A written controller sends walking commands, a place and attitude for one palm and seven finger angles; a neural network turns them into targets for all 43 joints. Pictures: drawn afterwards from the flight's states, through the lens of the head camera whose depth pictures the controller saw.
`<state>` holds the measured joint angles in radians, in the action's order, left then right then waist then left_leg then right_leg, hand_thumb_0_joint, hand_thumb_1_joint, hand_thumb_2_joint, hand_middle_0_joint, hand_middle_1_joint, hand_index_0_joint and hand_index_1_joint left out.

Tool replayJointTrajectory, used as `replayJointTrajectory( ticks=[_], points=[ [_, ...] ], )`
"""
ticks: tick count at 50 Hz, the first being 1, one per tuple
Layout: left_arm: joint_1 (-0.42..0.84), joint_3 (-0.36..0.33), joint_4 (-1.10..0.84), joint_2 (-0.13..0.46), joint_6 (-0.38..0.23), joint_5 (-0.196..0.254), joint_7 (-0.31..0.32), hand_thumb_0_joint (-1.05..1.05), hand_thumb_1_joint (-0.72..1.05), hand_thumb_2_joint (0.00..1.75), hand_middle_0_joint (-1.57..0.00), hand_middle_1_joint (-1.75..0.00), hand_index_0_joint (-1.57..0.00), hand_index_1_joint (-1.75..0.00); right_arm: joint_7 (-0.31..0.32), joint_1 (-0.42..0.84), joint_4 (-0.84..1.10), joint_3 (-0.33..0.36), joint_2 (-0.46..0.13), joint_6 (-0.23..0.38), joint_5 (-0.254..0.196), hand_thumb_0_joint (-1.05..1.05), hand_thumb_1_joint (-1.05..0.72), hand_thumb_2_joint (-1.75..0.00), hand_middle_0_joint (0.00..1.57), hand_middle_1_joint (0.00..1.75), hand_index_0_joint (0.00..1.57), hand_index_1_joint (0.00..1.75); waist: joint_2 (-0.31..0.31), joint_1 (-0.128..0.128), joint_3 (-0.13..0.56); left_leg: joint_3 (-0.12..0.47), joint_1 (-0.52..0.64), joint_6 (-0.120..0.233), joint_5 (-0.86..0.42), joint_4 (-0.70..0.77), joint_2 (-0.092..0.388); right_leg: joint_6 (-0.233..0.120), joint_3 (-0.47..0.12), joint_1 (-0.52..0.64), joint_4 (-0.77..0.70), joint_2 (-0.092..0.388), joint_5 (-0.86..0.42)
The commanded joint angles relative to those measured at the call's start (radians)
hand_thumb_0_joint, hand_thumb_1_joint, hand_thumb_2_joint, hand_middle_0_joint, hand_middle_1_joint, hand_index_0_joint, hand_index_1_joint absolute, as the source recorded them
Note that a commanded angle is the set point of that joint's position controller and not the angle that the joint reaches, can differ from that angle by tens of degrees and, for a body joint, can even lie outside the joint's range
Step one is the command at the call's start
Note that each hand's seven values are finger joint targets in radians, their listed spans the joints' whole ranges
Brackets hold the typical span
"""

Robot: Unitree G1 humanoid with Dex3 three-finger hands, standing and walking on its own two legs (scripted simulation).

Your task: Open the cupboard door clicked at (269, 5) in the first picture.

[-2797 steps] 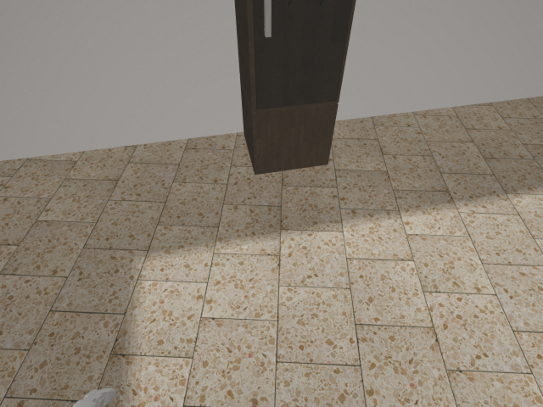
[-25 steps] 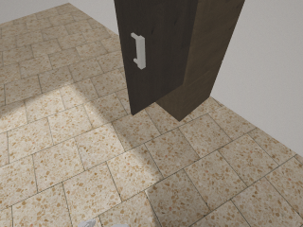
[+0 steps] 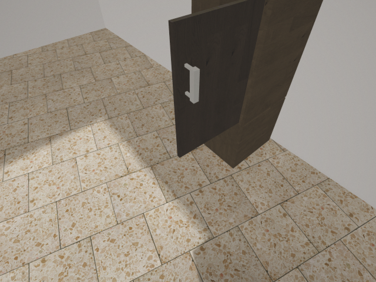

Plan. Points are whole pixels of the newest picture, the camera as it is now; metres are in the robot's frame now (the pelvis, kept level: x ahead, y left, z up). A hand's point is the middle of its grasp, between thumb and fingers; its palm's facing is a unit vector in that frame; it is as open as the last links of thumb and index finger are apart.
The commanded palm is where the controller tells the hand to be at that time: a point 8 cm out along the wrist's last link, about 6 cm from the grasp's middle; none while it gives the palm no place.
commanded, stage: let the arm hang, fingers relaxed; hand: left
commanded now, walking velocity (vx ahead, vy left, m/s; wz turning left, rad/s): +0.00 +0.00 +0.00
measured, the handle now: (190, 83) +0.70 +0.04 +0.04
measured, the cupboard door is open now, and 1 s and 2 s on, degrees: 87 87 87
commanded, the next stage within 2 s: look to check the result in 0.30 s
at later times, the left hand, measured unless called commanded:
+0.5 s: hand out of the picture +0.07 +0.23 -0.16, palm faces -0.03 -0.95 -0.30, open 7.4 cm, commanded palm none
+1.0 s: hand out of the picture +0.11 +0.23 -0.15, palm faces -0.03 -0.94 -0.33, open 7.4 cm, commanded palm none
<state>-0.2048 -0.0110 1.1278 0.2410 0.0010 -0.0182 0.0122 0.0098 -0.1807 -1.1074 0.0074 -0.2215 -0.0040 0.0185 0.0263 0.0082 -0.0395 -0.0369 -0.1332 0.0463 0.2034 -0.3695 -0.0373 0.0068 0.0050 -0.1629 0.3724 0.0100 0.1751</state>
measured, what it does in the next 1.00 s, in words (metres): stands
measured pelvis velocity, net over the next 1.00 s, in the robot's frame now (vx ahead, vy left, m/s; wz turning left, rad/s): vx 0.03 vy -0.01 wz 0.00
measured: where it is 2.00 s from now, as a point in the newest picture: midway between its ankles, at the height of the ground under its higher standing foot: outside the picture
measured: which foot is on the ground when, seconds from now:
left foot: down 0.00-1.00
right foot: down 0.00-1.00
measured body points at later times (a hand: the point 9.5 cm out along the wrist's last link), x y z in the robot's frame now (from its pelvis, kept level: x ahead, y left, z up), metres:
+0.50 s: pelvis +0.01 +0.00 +0.00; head +0.03 -0.01 +0.45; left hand +0.07 +0.28 -0.14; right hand +0.05 -0.28 -0.15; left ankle +0.00 +0.09 -0.75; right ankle +0.02 -0.12 -0.75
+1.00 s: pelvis +0.03 -0.01 +0.00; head +0.05 -0.02 +0.45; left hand +0.11 +0.28 -0.13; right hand +0.11 -0.30 -0.14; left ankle +0.00 +0.09 -0.75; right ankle +0.02 -0.12 -0.75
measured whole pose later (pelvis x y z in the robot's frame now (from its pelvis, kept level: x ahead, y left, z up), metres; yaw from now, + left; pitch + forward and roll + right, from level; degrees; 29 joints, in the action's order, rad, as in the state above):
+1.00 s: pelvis +0.03 -0.01 +0.00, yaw +0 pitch -1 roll +0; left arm -0.09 -0.01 1.13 0.31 -0.02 -0.02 0.00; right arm 0.00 -0.08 -1.13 0.01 -0.33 0.01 0.02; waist 0.01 -0.01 -0.06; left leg -0.03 -0.07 0.03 0.20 -0.28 -0.03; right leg -0.01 0.01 -0.11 0.31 0.00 0.18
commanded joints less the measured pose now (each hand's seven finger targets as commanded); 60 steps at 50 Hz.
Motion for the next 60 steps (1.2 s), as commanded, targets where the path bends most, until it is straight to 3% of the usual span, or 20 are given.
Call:
replayJointTrajectory(
  ticks=[1, 5, 11, 22, 27, 60],
  points=[
    [0.016, -0.024, -0.040, 0.151, -0.020, 0.004, 0.010, 0.00, 0.90, 0.90, -0.20, -0.30, -0.20, -0.30, 0.010, 0.000, 0.023, 0.029, -0.169, 0.021, 0.001, 0.00, -0.90, -0.90, 0.20, 0.30, 0.20, 0.30, -0.027, -0.010, -0.017, 0.140, -0.043, -0.006, 0.008, 0.119, 0.148, -0.039, -0.090, -0.015, -0.063, 0.090, 0.000],
    [0.031, -0.027, -0.039, 0.169, -0.024, 0.004, 0.010, 0.00, 0.90, 0.90, -0.20, -0.30, -0.20, -0.30, 0.009, 0.008, 0.016, 0.031, -0.183, 0.024, 0.000, 0.00, -0.90, -0.90, 0.20, 0.30, 0.20, 0.30, -0.038, -0.010, -0.006, 0.140, -0.033, -0.006, -0.021, 0.121, 0.148, -0.040, -0.096, -0.003, -0.067, 0.095, -0.016],
    [0.051, -0.031, -0.038, 0.187, -0.026, 0.004, 0.009, 0.00, 0.90, 0.90, -0.20, -0.30, -0.20, -0.30, 0.009, 0.027, 0.014, 0.032, -0.206, 0.029, 0.001, 0.00, -0.90, -0.90, 0.20, 0.30, 0.20, 0.30, 0.000, -0.008, 0.011, 0.139, -0.020, -0.010, -0.049, 0.127, 0.149, -0.042, -0.094, 0.017, -0.066, 0.100, -0.038],
    [0.091, -0.030, -0.041, 0.226, -0.031, 0.006, 0.006, 0.00, 0.90, 0.90, -0.20, -0.30, -0.20, -0.30, 0.006, 0.056, 0.011, 0.035, -0.246, 0.030, -0.002, 0.00, -0.90, -0.90, 0.20, 0.30, 0.20, 0.30, -0.016, -0.012, 0.037, 0.139, 0.011, -0.011, -0.083, 0.125, 0.153, -0.044, -0.100, 0.033, -0.082, 0.108, -0.056],
    [0.103, -0.031, -0.041, 0.240, -0.036, 0.007, 0.007, 0.00, 0.90, 0.90, -0.20, -0.30, -0.20, -0.30, 0.006, 0.070, 0.014, 0.037, -0.264, 0.032, -0.002, 0.00, -0.90, -0.90, 0.20, 0.30, 0.20, 0.30, -0.023, -0.014, 0.070, 0.135, 0.042, -0.012, -0.150, 0.113, 0.156, -0.046, -0.100, 0.052, -0.078, 0.114, -0.122],
    [0.148, -0.032, -0.058, 0.282, -0.042, 0.009, 0.008, 0.00, 0.90, 0.90, -0.20, -0.30, -0.20, -0.30, 0.006, 0.118, 0.027, 0.034, -0.307, 0.031, -0.003, 0.00, -0.90, -0.90, 0.20, 0.30, 0.20, 0.30, -0.024, -0.017, 0.089, 0.117, 0.099, -0.024, -0.263, 0.114, 0.165, -0.049, -0.102, 0.101, -0.086, 0.121, -0.270]
  ],
)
